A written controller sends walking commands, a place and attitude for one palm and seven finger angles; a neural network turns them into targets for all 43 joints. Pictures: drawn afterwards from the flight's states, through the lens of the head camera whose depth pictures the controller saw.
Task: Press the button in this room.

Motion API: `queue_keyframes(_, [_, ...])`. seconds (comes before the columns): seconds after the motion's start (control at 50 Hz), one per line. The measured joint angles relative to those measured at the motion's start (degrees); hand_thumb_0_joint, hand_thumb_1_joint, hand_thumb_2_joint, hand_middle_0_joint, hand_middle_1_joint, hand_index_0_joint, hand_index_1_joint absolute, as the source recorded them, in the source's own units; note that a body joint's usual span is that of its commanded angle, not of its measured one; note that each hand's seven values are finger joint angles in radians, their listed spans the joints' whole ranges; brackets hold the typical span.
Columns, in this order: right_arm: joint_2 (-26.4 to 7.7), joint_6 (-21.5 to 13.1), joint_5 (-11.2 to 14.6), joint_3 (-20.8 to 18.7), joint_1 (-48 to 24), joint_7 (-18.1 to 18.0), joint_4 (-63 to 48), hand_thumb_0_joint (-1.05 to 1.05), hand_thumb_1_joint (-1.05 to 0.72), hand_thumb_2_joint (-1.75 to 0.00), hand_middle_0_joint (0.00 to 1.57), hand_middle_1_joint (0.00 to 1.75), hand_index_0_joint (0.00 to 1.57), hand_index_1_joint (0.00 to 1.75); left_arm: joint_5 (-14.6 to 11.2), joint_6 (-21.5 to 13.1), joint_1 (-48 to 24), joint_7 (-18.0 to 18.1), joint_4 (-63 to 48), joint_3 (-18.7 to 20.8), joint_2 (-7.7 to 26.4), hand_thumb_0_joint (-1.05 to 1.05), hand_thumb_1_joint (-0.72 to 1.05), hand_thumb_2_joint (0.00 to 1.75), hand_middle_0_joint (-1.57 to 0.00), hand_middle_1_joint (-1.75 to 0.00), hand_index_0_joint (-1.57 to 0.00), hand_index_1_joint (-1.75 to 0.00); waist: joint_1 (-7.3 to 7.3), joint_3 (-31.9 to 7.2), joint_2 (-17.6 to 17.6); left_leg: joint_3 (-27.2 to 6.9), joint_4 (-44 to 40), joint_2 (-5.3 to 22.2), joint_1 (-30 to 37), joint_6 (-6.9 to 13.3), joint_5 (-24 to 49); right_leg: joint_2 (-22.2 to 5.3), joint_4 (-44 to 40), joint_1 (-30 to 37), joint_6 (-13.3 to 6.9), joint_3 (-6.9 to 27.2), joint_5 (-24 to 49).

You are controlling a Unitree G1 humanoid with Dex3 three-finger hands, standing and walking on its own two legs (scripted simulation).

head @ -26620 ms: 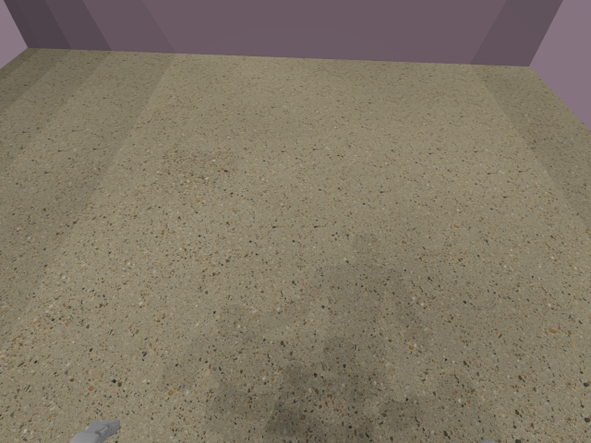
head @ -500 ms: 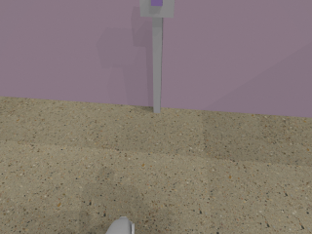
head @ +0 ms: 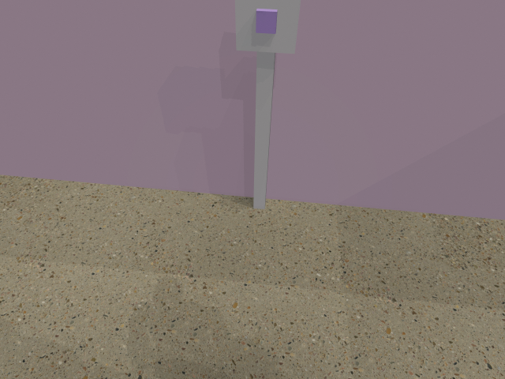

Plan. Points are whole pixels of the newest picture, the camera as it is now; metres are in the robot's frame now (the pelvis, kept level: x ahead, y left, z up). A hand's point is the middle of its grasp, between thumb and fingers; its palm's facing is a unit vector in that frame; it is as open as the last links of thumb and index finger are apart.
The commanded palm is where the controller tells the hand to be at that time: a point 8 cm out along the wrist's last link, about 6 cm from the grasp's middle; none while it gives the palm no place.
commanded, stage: stand and wait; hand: left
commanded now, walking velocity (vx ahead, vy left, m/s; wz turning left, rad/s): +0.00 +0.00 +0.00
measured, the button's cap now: (266, 21) +1.02 +0.03 +0.16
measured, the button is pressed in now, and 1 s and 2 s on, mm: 0 0 0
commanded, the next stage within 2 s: look at it before walking up in 0.54 s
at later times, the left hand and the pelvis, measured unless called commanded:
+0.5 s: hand out of the picture +0.04 +0.14 -0.17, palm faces +0.04 -0.98 -0.21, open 7.3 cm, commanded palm none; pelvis +0.04 -0.03 +0.01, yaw +0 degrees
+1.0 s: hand out of the picture +0.02 +0.14 -0.17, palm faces +0.03 -0.99 -0.17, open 7.4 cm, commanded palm none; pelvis +0.04 -0.02 +0.01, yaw +0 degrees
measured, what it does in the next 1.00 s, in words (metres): steps on the spot: right foot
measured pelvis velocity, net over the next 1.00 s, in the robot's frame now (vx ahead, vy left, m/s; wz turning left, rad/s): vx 0.04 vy -0.02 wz -0.01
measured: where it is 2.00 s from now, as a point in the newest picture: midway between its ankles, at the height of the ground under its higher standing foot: outside the picture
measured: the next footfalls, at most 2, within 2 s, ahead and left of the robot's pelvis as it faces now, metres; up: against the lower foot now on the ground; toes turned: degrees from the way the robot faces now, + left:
right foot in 0.04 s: +0.10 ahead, -0.13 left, +0.00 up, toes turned -8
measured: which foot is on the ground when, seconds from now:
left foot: down 0.00-1.00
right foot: up 0.00-0.02, down 0.04-1.00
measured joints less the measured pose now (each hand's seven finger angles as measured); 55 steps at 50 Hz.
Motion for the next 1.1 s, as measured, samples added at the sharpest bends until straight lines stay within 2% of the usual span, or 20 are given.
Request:
queue_keyframes(0.04, [0.46, 0.68, -0.02, 0.12, 1.32, 0.08, 0.94, -0.02, -0.93, -0.9, 0.2, 0.3, 0.2, 0.3, 0.03, -0.41, -0.11, -0.08, -0.34, -0.29, 0.21, 0.0, 0.93, 0.9, -0.2, -0.3, -0.19, -0.3, -0.06, -0.46, -0.16, 0.3, 2.51, -0.05, -0.11, -0.88, -2.01, 0.34, -7.23, 3.99, -0.24, -0.24, 3.03])
queue_keyframes(0.06, [0.44, 1.03, 0.07, 0.14, 1.65, 0.13, 1.52, -0.01, -0.93, -0.9, 0.2, 0.3, 0.2, 0.3, 0.09, -0.67, -0.14, 0.02, -0.01, -0.45, -0.14, 0.0, 0.92, 0.9, -0.2, -0.3, -0.19, -0.3, 0.05, -0.53, 0.57, 0.41, 4.07, 0.58, -0.31, -1.4, -3.2, 1.0, -8.43, 4.96, -2.32, -0.41, 1.71])
queue_keyframes(0.1, [0.19, 1.88, 0.28, 0.13, 2.17, 0.23, 2.04, -0.01, -0.92, -0.9, 0.2, 0.3, 0.2, 0.3, 0.05, -0.79, 0.03, -0.07, 0.73, -1.3, -1.37, 0.0, 0.92, 0.9, -0.2, -0.3, -0.19, -0.3, -0.98, -0.42, 2.94, -0.88, 5.14, 1.73, -0.3, -2.19, -4.97, 2.37, -8.45, 5.67, -4.51, -1.34, 0.8])
queue_keyframes(0.16, [0.83, 2.75, 0.21, 0.55, 3.3, 0.45, 2.37, 0.0, -0.92, -0.9, 0.2, 0.3, 0.2, 0.3, -0.38, -0.91, 0.33, 0.09, 1.29, -1.4, -1.78, 0.0, 0.94, 0.9, -0.2, -0.3, -0.2, -0.3, -1.79, -0.57, 3.99, -3.15, 5.91, 2.08, -0.91, -2.72, -8.3, 3.45, -11.14, 6.65, -5.51, -2.46, 1.95])
queue_keyframes(0.22, [1.64, 2.38, 0.25, 1.09, 4.39, 0.57, 2.98, 0.0, -0.92, -0.9, 0.2, 0.3, 0.2, 0.3, -0.81, -0.74, 0.33, 0.14, 1.98, -1.47, -1.62, 0.0, 0.94, 0.9, -0.2, -0.3, -0.2, -0.3, -1.93, -0.23, 4.04, -5.18, 2.37, 2.73, -0.11, -2.67, -3.7, 4.7, -13.28, 7.01, -5.92, -3.11, 2.99])
queue_keyframes(0.32, [3.03, 1.81, 0.3, 1.72, 6.41, 0.28, 5.18, 0.0, -0.91, -0.9, 0.2, 0.3, 0.2, 0.3, -1.25, -0.15, 0.57, 0.47, 3.59, -1.19, -0.87, 0.0, 0.95, 0.9, -0.2, -0.3, -0.2, -0.3, -1.42, 0.07, 2.14, -5.45, -1.55, 2.66, 1.97, -4.15, -1.5, 4.91, -15.58, 8.51, -5.91, -3.31, 3.54])
queue_keyframes(0.76, [2.73, 1.62, 0.47, 1.8, 4.28, -0.63, 4.14, 0.01, -0.92, -0.9, 0.2, 0.3, 0.2, 0.3, -0.85, -0.01, 6.37, 0.5, 6.31, -2.46, -4.12, 0.0, 0.91, 0.9, -0.2, -0.3, -0.2, -0.3, 0.14, -0.45, 1.66, -4.87, -4.78, 2.53, 4.48, -3.71, -0.63, 5.22, -19.04, 10.93, -5.46, -2.9, 4.89])
queue_keyframes(1.1, [3.26, 1.13, 0.64, 1.99, 5.77, -0.57, 4.48, 0.0, -0.91, -0.9, 0.2, 0.3, 0.2, 0.3, -0.8, -0.33, 5.66, 0.75, 5.65, -2.18, -3.0, 0.0, 0.91, 0.9, -0.2, -0.3, -0.2, -0.3, -0.37, -0.12, 1.66, -4.3, -4.78, 1.83, 4.67, -3.04, -1.05, 4.55, -18.44, 10.66, -4.76, -2.25, 4.5])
